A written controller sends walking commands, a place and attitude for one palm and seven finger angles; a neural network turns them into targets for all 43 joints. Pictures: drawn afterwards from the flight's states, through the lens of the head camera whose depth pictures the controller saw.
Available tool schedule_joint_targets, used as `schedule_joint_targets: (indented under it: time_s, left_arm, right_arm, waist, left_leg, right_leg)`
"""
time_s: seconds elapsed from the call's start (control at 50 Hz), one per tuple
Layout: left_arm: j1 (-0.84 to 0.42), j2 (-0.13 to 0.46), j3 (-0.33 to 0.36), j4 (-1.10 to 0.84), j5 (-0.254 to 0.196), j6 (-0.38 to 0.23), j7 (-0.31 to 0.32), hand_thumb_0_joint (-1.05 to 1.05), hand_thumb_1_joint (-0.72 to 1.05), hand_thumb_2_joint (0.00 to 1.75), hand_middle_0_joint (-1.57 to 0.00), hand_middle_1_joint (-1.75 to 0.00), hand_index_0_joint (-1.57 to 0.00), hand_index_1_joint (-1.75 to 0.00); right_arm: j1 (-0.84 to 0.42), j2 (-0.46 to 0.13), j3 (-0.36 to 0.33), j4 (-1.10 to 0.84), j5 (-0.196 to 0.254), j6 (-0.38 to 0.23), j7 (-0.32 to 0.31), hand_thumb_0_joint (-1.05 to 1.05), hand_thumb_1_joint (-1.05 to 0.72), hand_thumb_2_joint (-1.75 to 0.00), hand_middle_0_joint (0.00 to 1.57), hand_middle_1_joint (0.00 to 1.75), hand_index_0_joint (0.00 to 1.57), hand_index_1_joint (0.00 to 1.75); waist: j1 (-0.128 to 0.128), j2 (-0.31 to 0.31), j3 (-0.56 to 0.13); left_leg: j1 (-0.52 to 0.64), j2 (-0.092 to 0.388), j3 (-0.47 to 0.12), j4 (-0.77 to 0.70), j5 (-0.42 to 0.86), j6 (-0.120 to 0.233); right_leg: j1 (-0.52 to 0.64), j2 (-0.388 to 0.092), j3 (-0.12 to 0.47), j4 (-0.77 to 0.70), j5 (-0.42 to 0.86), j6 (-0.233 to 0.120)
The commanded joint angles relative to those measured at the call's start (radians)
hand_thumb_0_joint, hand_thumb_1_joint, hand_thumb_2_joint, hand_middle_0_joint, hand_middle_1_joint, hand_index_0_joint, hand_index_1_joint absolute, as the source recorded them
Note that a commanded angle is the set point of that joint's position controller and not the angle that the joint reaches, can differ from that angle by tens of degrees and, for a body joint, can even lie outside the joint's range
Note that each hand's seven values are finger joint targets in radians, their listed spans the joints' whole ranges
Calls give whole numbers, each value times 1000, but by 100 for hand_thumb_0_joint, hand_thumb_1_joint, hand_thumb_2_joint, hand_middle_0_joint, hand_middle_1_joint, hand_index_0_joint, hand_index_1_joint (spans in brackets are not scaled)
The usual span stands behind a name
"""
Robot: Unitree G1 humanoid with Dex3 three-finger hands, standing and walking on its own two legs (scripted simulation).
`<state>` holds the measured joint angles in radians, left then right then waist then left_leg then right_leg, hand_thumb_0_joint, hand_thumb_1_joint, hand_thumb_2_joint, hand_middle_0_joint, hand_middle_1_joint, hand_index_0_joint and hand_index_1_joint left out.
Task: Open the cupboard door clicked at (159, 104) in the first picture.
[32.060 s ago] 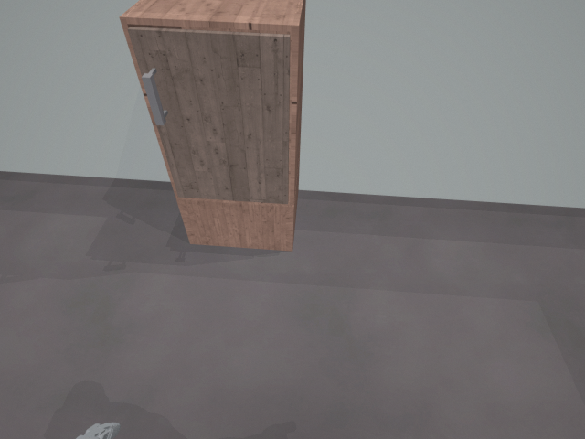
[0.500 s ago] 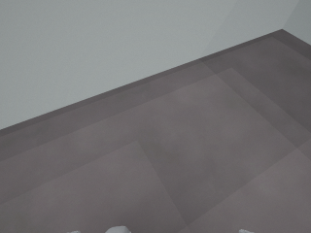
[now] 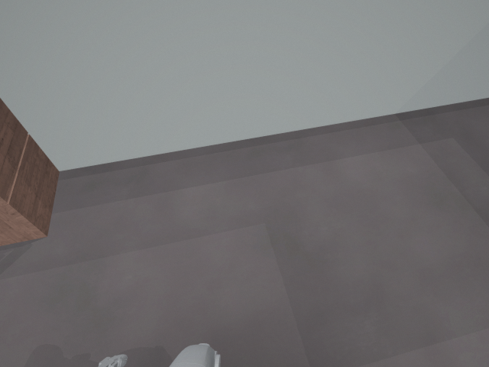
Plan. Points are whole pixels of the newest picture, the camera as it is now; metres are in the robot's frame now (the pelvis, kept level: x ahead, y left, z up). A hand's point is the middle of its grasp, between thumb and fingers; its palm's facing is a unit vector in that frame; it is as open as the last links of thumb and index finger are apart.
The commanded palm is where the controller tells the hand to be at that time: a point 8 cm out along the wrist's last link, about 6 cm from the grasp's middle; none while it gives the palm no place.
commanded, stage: turn to face it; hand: left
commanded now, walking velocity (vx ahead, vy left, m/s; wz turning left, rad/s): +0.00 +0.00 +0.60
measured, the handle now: out of the picture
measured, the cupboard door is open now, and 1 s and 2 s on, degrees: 46 46 46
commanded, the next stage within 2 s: take the last steps up to it in 1.60 s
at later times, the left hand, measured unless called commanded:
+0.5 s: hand out of the picture +0.04 +0.22 -0.16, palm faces +0.32 -0.90 -0.29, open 7.3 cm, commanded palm none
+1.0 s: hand out of the picture +0.01 +0.23 -0.16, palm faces +0.57 -0.78 -0.27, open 7.3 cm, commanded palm none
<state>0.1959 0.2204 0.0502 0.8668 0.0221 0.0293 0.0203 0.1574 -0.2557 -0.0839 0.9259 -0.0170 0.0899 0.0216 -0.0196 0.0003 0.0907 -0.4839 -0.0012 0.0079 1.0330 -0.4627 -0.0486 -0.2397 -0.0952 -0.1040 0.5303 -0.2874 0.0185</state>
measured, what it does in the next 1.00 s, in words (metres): steps on the spot, turning left: left foot, then right foot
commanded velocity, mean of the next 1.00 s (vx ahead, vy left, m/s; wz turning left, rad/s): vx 0.00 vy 0.00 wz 0.60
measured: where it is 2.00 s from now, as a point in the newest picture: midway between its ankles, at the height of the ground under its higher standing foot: outside the picture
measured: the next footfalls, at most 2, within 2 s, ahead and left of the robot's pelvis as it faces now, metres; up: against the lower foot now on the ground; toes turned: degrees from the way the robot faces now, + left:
left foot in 0.14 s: +0.05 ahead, +0.14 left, +0.00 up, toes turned +8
right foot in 0.40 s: +0.09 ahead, -0.13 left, +0.00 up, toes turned +12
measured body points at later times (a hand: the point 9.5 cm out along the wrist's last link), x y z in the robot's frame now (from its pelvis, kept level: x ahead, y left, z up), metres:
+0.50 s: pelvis +0.02 -0.02 -0.01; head +0.06 -0.01 +0.44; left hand +0.02 +0.26 -0.13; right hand +0.18 -0.25 -0.15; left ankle -0.03 +0.11 -0.68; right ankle +0.05 -0.14 -0.74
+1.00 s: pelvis +0.04 -0.01 +0.00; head +0.08 +0.02 +0.44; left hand -0.02 +0.27 -0.13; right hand +0.24 -0.18 -0.14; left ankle -0.02 +0.10 -0.74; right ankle +0.12 -0.13 -0.72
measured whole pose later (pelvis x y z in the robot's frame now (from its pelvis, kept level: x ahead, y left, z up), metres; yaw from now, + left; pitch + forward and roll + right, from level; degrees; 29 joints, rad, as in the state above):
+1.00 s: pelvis +0.04 -0.01 +0.00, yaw +35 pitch +1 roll -1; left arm 0.13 0.26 0.06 0.86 0.00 0.04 0.01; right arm 0.18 -0.22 -0.05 0.92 -0.02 0.05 0.00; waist -0.02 0.00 0.09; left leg -0.31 -0.02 -0.13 0.55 -0.25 -0.01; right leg -0.34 -0.04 -0.02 0.69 -0.38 0.07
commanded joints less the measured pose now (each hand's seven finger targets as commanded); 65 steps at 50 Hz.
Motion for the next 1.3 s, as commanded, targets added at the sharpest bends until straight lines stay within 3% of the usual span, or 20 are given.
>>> schedule_joint_targets:
  time_s: [0.0,0.08,0.1,0.14,0.22,0.32,0.34,0.38,0.42,0.48,0.6,0.64,0.66,0.68,0.96,1.0,1.02,1.12,1.2,1.28]
  left_arm:
    - [54,203,53,-53,8,-30,8,0,90,90,-20,-30,-20,-30]
    - [44,205,59,-46,-10,-20,-5,0,90,90,-20,-30,-20,-30]
    - [42,143,50,-77,-17,-13,-11,0,90,90,-20,-30,-20,-30]
    - [-83,134,31,-128,-11,-1,-6,0,90,90,-20,-30,-20,-30]
    - [-53,122,38,-85,-8,8,-13,0,90,90,-20,-30,-20,-30]
    - [69,110,41,-40,-16,-10,-15,0,90,90,-20,-30,-20,-30]
    - [112,137,48,-33,-13,-16,-10,0,90,90,-20,-30,-20,-30]
    - [114,274,73,-49,9,-24,4,0,90,90,-20,-30,-20,-30]
    - [8,208,57,-82,6,-25,11,0,90,90,-20,-30,-20,-30]
    - [-25,168,40,-81,4,-27,6,0,90,90,-20,-30,-20,-30]
    - [81,222,59,-37,1,-27,0,0,90,90,-20,-30,-20,-30]
    - [57,180,56,-58,-14,-21,-7,0,90,90,-20,-30,-20,-30]
    - [10,109,33,-103,-18,-17,-12,0,90,90,-20,-30,-20,-30]
    - [-52,137,30,-116,-11,-5,-4,0,90,90,-20,-30,-20,-30]
    - [53,127,40,-47,-17,-10,-7,0,90,90,-20,-30,-20,-30]
    - [103,271,71,-43,7,-28,8,0,90,90,-20,-30,-20,-30]
    - [81,277,65,-55,2,-25,12,0,90,90,-20,-30,-20,-30]
    - [-29,170,37,-78,2,-26,8,0,90,90,-20,-30,-20,-30]
    - [74,214,51,-42,6,-33,7,0,90,90,-20,-30,-20,-30]
    - [46,194,49,-41,-14,-24,-5,0,90,90,-20,-30,-20,-30]
  right_arm:
    - [-96,-36,3,-122,10,-50,9,0,-90,-90,20,30,20,30]
    - [41,-87,-5,-87,6,-66,5,0,-90,-90,20,30,20,30]
    - [105,-195,-31,-83,-3,-76,-3,0,-90,-90,20,30,20,30]
    - [187,-267,-47,-58,-12,-68,-24,0,-90,-90,20,30,20,30]
    - [-3,-195,-22,-103,-14,-70,-39,0,-90,-90,20,30,20,30]
    - [-52,-196,-30,-115,-8,-59,-38,0,-90,-90,20,30,20,30]
    - [-67,-171,-29,-123,0,-56,-35,0,-90,-90,20,30,20,30]
    - [-87,-88,-19,-159,7,-54,-19,0,-90,-90,20,30,20,30]
    - [-49,-96,-29,-142,-2,-43,-5,0,-90,-90,20,30,20,30]
    - [-60,-66,-14,-116,0,-34,7,0,-90,-90,20,30,20,30]
    - [-61,-36,10,-114,7,-58,8,0,-90,-90,20,30,20,30]
    - [55,-144,-17,-93,0,-74,2,0,-90,-90,20,30,20,30]
    - [140,-250,-45,-85,-6,-76,-10,0,-90,-90,20,30,20,30]
    - [189,-270,-46,-56,-5,-68,-22,0,-90,-90,20,30,20,30]
    - [-43,-176,-26,-102,-2,-59,-35,0,-90,-90,20,30,20,30]
    - [-39,-70,-14,-134,11,-59,-23,0,-90,-90,20,30,20,30]
    - [-49,-111,-25,-138,5,-52,-17,0,-90,-90,20,30,20,30]
    - [-46,-60,-14,-101,3,-33,8,0,-90,-90,20,30,20,30]
    - [-89,-24,9,-109,9,-51,9,0,-90,-90,20,30,20,30]
    - [62,-104,-3,-72,3,-73,-1,0,-90,-90,20,30,20,30]
  waist:
    - [63,-204,-123]
    - [-9,-79,-166]
    - [-38,205,-212]
    - [-81,179,-201]
    - [-4,268,-104]
    - [50,123,-163]
    - [73,65,-173]
    - [98,-330,-117]
    - [30,-192,-73]
    - [14,-268,-55]
    - [45,-178,-148]
    - [-26,57,-214]
    - [-71,314,-228]
    - [-87,219,-246]
    - [58,136,-143]
    - [86,-312,-140]
    - [83,-279,-123]
    - [17,-274,-51]
    - [66,-193,-124]
    - [-21,-38,-192]
  left_leg:
    - [26,16,71,-247,-20,-12]
    - [333,25,32,-599,303,25]
    - [487,267,-307,-652,569,135]
    - [453,424,-453,-657,736,307]
    - [242,239,-301,-668,472,205]
    - [145,160,-283,-584,421,156]
    - [71,108,-258,-521,311,116]
    - [-131,-63,-31,-74,-129,8]
    - [-84,7,-74,123,-67,25]
    - [-50,30,-1,43,-17,-6]
    - [155,-19,102,-445,118,5]
    - [440,133,-111,-633,449,77]
    - [553,394,-457,-659,868,232]
    - [539,424,-447,-624,943,304]
    - [118,139,-308,-571,440,144]
    - [-131,-82,-50,-205,-55,8]
    - [-87,-29,-63,26,-159,15]
    - [-47,29,2,54,-17,-9]
    - [48,-2,81,-263,-6,-9]
    - [402,57,-3,-611,385,44]
  right_leg:
    - [180,-247,101,-104,511,-133]
    - [15,-212,0,119,360,-17]
    - [-225,-85,-64,335,-31,67]
    - [-361,-33,94,599,-347,70]
    - [-263,-3,101,487,-206,61]
    - [45,84,39,70,-43,48]
    - [155,50,68,-90,23,39]
    - [148,-380,510,-336,-54,-142]
    - [-8,-342,370,-309,-66,-174]
    - [37,-231,134,-213,288,-133]
    - [166,-232,39,-9,526,-79]
    - [-71,-159,-53,257,263,26]
    - [-344,-25,-49,483,-355,97]
    - [-362,-26,76,594,-381,74]
    - [116,79,63,-27,25,47]
    - [264,-319,460,-288,40,-95]
    - [125,-411,472,-294,91,-179]
    - [53,-228,125,-214,310,-125]
    - [193,-243,97,-99,553,-126]
    - [-6,-183,-15,162,377,2]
